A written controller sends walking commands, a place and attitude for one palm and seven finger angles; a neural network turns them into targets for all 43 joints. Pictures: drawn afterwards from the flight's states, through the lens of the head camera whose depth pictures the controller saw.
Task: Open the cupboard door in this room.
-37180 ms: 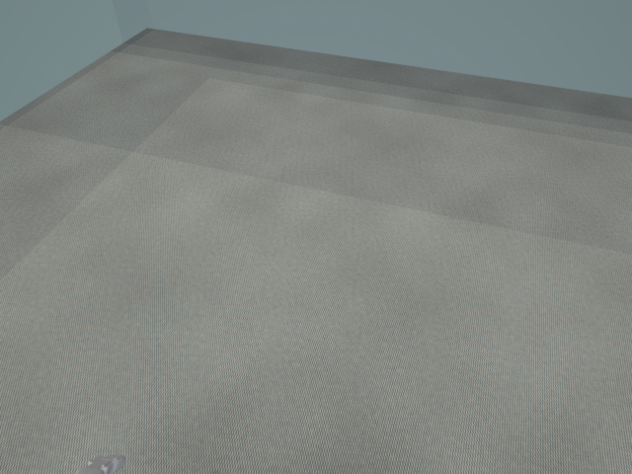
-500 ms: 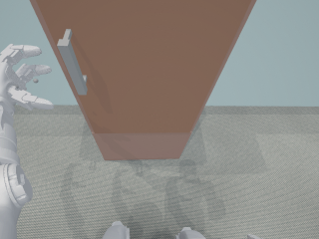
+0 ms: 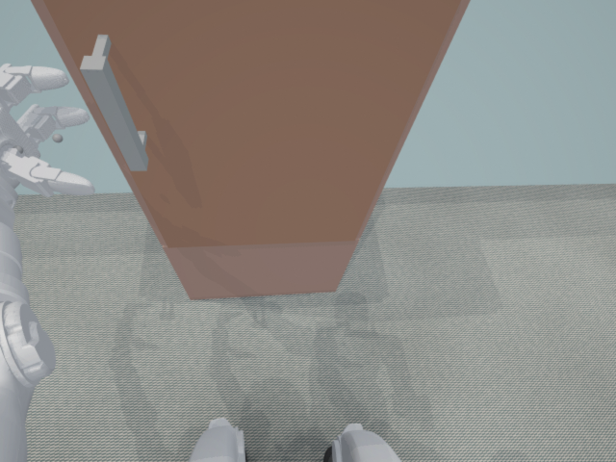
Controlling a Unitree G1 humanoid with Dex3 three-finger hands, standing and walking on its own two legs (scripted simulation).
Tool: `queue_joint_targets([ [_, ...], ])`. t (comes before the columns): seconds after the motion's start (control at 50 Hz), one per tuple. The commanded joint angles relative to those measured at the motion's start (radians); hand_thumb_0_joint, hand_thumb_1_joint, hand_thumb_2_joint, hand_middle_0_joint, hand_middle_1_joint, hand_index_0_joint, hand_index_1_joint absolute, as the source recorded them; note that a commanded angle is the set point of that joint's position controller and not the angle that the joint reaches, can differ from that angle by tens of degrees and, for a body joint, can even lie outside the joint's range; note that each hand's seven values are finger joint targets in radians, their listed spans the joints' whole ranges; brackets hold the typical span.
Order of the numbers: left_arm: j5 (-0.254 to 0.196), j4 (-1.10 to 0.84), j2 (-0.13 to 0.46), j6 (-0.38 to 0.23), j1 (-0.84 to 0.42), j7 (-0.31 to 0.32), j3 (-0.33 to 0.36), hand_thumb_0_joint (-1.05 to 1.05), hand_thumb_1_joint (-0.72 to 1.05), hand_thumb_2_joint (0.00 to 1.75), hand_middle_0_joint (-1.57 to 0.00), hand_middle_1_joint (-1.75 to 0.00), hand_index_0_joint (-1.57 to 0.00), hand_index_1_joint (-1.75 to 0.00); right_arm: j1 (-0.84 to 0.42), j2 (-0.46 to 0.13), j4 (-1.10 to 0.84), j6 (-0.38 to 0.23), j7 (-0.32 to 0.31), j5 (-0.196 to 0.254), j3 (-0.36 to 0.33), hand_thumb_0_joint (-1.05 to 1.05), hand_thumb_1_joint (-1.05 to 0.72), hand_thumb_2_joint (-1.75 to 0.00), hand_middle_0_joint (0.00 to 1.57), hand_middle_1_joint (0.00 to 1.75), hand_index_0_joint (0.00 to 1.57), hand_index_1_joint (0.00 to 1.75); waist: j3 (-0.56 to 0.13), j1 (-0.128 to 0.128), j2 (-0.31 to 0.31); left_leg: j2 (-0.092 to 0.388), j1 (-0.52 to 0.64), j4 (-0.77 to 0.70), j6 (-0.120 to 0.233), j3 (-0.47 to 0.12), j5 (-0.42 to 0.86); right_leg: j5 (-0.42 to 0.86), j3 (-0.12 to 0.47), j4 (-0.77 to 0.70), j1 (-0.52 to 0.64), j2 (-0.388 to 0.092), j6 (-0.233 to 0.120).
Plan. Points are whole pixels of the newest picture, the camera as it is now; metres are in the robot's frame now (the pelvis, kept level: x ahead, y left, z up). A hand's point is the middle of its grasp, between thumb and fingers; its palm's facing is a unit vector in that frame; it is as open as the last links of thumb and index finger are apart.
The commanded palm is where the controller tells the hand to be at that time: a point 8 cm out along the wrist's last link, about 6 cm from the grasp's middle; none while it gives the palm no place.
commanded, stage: slide the fingers in behind the handle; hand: left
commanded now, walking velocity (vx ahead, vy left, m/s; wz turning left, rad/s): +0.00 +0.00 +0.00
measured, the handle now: (122, 109) +0.52 +0.21 +0.11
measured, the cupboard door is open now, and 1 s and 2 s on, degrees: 0 0 0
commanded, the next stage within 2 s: close the thumb around the handle in 1.36 s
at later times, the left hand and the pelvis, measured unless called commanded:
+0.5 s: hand (81, 143) +0.47 +0.24 +0.11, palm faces +0.01 -1.00 +0.02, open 14.0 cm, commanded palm +0.45 +0.28 +0.11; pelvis +0.01 +0.00 +0.00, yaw +1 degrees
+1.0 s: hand (123, 140) +0.47 +0.20 +0.11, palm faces +0.02 -1.00 +0.02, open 13.9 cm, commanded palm +0.45 +0.24 +0.11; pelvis +0.01 -0.01 +0.01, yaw +1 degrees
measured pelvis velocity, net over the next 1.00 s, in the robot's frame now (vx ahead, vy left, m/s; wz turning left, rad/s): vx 0.01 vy -0.01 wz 0.01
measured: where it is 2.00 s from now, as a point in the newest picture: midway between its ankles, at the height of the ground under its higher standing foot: outside the picture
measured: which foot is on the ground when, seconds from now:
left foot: down 0.00-1.00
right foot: down 0.00-1.00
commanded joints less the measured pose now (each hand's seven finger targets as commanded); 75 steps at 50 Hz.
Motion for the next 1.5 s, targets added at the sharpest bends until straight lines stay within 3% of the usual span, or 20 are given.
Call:
queue_joint_targets([
  [0.0, -0.018, -0.251, 0.296, -0.075, -0.376, 0.040, 0.059, 0.00, -0.50, 0.30, -0.30, -1.20, -0.30, -1.20, 0.111, -0.187, -0.084, -0.023, -0.006, -0.005, -0.070, 0.00, -0.90, -0.90, 0.20, 0.30, 0.20, 0.30, -0.451, 0.023, 0.166, -0.066, 0.452, -0.101, 0.028, -0.046, 0.300, 0.269, 0.007, -0.093, 0.071, 0.078, -0.042],
  [0.12, -0.014, -0.281, 0.270, -0.082, -0.338, 0.068, 0.057, 0.00, -0.50, 0.30, -0.30, -1.20, -0.30, -1.20, 0.095, -0.180, -0.100, -0.019, 0.003, -0.002, -0.072, 0.00, -0.90, -0.90, 0.20, 0.30, 0.20, 0.30, -0.443, 0.033, 0.164, -0.065, 0.458, -0.112, 0.024, -0.040, 0.303, 0.284, 0.005, -0.096, 0.091, 0.079, -0.040],
  [0.18, -0.019, -0.256, 0.209, -0.072, -0.336, 0.069, 0.013, 0.00, -0.50, 0.30, -0.30, -1.20, -0.30, -1.20, 0.083, -0.176, -0.100, -0.019, 0.004, 0.002, -0.071, 0.00, -0.90, -0.90, 0.20, 0.30, 0.20, 0.30, -0.370, 0.015, 0.127, -0.065, 0.423, -0.120, 0.027, -0.033, 0.251, 0.256, 0.005, -0.110, 0.076, 0.078, -0.037],
  [0.22, -0.019, -0.266, 0.248, -0.080, -0.341, 0.074, 0.045, 0.00, -0.50, 0.30, -0.30, -1.20, -0.30, -1.20, 0.084, -0.180, -0.101, -0.021, 0.001, 0.001, -0.071, 0.00, -0.90, -0.90, 0.20, 0.30, 0.20, 0.30, -0.407, 0.026, 0.123, -0.068, 0.425, -0.117, 0.028, -0.033, 0.270, 0.284, 0.012, -0.102, 0.106, 0.076, -0.038],
  [0.24, -0.018, -0.280, 0.201, -0.083, -0.366, 0.073, 0.004, 0.00, -0.50, 0.30, -0.30, -1.20, -0.30, -1.20, 0.081, -0.175, -0.097, -0.022, 0.001, 0.002, -0.072, 0.00, -0.90, -0.90, 0.20, 0.30, 0.20, 0.30, -0.406, 0.011, 0.137, -0.067, 0.448, -0.115, 0.026, -0.036, 0.283, 0.287, 0.009, -0.101, 0.086, 0.075, -0.038],
  [0.32, -0.025, -0.300, 0.175, -0.097, -0.373, 0.078, -0.006, 0.00, -0.50, 0.30, -0.30, -1.20, -0.30, -1.20, 0.076, -0.172, -0.089, -0.025, 0.002, 0.000, -0.072, 0.00, -0.90, -0.90, 0.20, 0.30, 0.20, 0.30, -0.418, 0.015, 0.145, -0.065, 0.478, -0.110, 0.022, -0.045, 0.317, 0.301, 0.006, -0.095, 0.080, 0.075, -0.041],
  [0.34, -0.027, -0.296, 0.114, -0.091, -0.366, 0.078, -0.050, 0.00, -0.50, 0.30, -0.30, -1.20, -0.30, -1.20, 0.069, -0.164, -0.090, -0.027, 0.005, 0.002, -0.073, 0.00, -0.90, -0.90, 0.20, 0.30, 0.20, 0.30, -0.405, 0.009, 0.167, -0.067, 0.487, -0.110, 0.021, -0.041, 0.303, 0.285, 0.005, -0.100, 0.060, 0.075, -0.041],
  [0.42, -0.025, -0.300, 0.126, -0.086, -0.374, 0.099, -0.033, 0.00, -0.50, 0.30, -0.30, -1.20, -0.30, -1.20, 0.068, -0.168, -0.085, -0.029, 0.004, -0.001, -0.075, 0.00, -0.90, -0.90, 0.20, 0.30, 0.20, 0.30, -0.415, 0.015, 0.135, -0.067, 0.484, -0.112, 0.021, -0.049, 0.312, 0.293, 0.003, -0.098, 0.074, 0.072, -0.042],
  [0.44, -0.026, -0.305, 0.071, -0.082, -0.397, 0.103, -0.080, 0.00, -0.50, 0.30, -0.30, -1.20, -0.30, -1.20, 0.060, -0.162, -0.083, -0.032, 0.007, 0.001, -0.072, 0.00, -0.90, -0.90, 0.20, 0.30, 0.20, 0.30, -0.402, 0.003, 0.154, -0.069, 0.490, -0.114, 0.021, -0.047, 0.292, 0.276, 0.003, -0.103, 0.057, 0.071, -0.040],
  [0.66, 0.002, -0.288, 0.123, -0.092, -0.409, 0.164, -0.036, 0.00, -0.50, 0.30, -0.30, -1.20, -0.30, -1.20, 0.058, -0.159, -0.079, -0.035, 0.011, -0.003, -0.070, 0.00, -0.90, -0.90, 0.20, 0.30, 0.20, 0.30, -0.407, 0.013, 0.102, -0.075, 0.420, -0.110, 0.026, -0.035, 0.266, 0.303, 0.017, -0.100, 0.124, 0.066, -0.034],
  [0.7, -0.003, -0.314, 0.110, -0.101, -0.403, 0.162, -0.037, 0.00, -0.50, 0.30, -0.30, -1.20, -0.30, -1.20, 0.064, -0.158, -0.084, -0.036, 0.012, -0.004, -0.074, 0.00, -0.90, -0.90, 0.20, 0.30, 0.20, 0.30, -0.435, 0.014, 0.100, -0.076, 0.445, -0.106, 0.029, -0.037, 0.295, 0.322, 0.015, -0.095, 0.132, 0.070, -0.037],
  [0.72, 0.001, -0.331, 0.105, -0.106, -0.402, 0.160, -0.047, 0.00, -0.50, 0.30, -0.30, -1.20, -0.30, -1.20, 0.061, -0.156, -0.084, -0.036, 0.013, -0.003, -0.073, 0.00, -0.90, -0.90, 0.20, 0.30, 0.20, 0.30, -0.463, 0.022, 0.146, -0.075, 0.470, -0.108, 0.024, -0.036, 0.315, 0.335, 0.017, -0.093, 0.133, 0.068, -0.038],
  [0.74, -0.004, -0.350, 0.057, -0.106, -0.396, 0.159, -0.077, 0.00, -0.50, 0.30, -0.30, -1.20, -0.30, -1.20, 0.058, -0.150, -0.082, -0.036, 0.016, -0.001, -0.077, 0.00, -0.90, -0.90, 0.20, 0.30, 0.20, 0.30, -0.468, 0.014, 0.154, -0.074, 0.495, -0.105, 0.023, -0.036, 0.323, 0.336, 0.014, -0.096, 0.118, 0.070, -0.038],
  [0.78, -0.021, -0.336, 0.042, -0.099, -0.371, 0.157, -0.074, 0.00, -0.50, 0.30, -0.30, -1.20, -0.30, -1.20, 0.061, -0.152, -0.076, -0.037, 0.016, 0.000, -0.080, 0.00, -0.90, -0.90, 0.20, 0.30, 0.20, 0.30, -0.440, 0.013, 0.106, -0.072, 0.479, -0.110, 0.024, -0.034, 0.314, 0.339, 0.011, -0.105, 0.131, 0.072, -0.037],
  [0.88, -0.014, -0.320, 0.004, -0.079, -0.348, 0.181, -0.097, 0.00, -0.50, 0.30, -0.30, -1.20, -0.30, -1.20, 0.057, -0.147, -0.075, -0.033, 0.021, 0.000, -0.079, 0.00, -0.90, -0.90, 0.20, 0.30, 0.20, 0.30, -0.382, 0.018, 0.101, -0.077, 0.445, -0.127, 0.025, -0.031, 0.275, 0.309, 0.008, -0.115, 0.125, 0.069, -0.037],
  [1.06, 0.007, -0.340, 0.077, -0.121, -0.321, 0.222, -0.032, 0.00, -0.50, 0.30, -0.30, -1.20, -0.30, -1.20, 0.047, -0.142, -0.091, -0.035, 0.021, -0.002, -0.077, 0.00, -0.90, -0.90, 0.20, 0.30, 0.20, 0.30, -0.424, 0.045, 0.079, -0.085, 0.414, -0.130, 0.029, -0.013, 0.270, 0.349, 0.030, -0.110, 0.208, 0.063, -0.033],
  [1.26, -0.005, -0.277, 0.032, -0.103, -0.419, 0.201, -0.093, 0.00, -0.50, 0.30, -0.30, -1.20, -0.30, -1.20, 0.043, -0.151, -0.070, -0.037, 0.005, 0.004, -0.073, 0.00, -0.90, -0.90, 0.20, 0.30, 0.20, 0.30, -0.335, -0.005, 0.035, -0.083, 0.379, -0.139, 0.035, -0.023, 0.165, 0.248, 0.034, -0.138, 0.138, 0.059, -0.028],
  [1.32, 0.002, -0.309, 0.045, -0.126, -0.435, 0.201, -0.085, 0.00, -0.50, 0.30, -0.30, -1.20, -0.30, -1.20, 0.049, -0.149, -0.064, -0.045, 0.006, 0.001, -0.076, 0.00, -0.90, -0.90, 0.20, 0.30, 0.20, 0.30, -0.420, 0.007, 0.104, -0.084, 0.433, -0.125, 0.030, -0.029, 0.226, 0.286, 0.032, -0.115, 0.142, 0.059, -0.033],
  [1.4, -0.003, -0.288, -0.015, -0.126, -0.406, 0.200, -0.117, 0.00, -0.50, 0.30, -0.30, -1.20, -0.30, -1.20, 0.053, -0.145, -0.061, -0.047, 0.013, -0.002, -0.078, 0.00, -0.90, -0.90, 0.20, 0.30, 0.20, 0.30, -0.403, 0.007, 0.100, -0.080, 0.454, -0.120, 0.026, -0.039, 0.251, 0.281, 0.016, -0.106, 0.108, 0.065, -0.039],
  [1.48, 0.006, -0.275, -0.006, -0.102, -0.409, 0.219, -0.111, 0.00, -0.39, 0.35, -0.31, -1.21, -0.31, -1.21, 0.053, -0.150, -0.064, -0.042, 0.016, -0.001, -0.078, 0.00, -0.90, -0.90, 0.20, 0.30, 0.20, 0.30, -0.386, 0.005, 0.089, -0.078, 0.436, -0.129, 0.025, -0.036, 0.231, 0.265, 0.015, -0.113, 0.099, 0.063, -0.034],
])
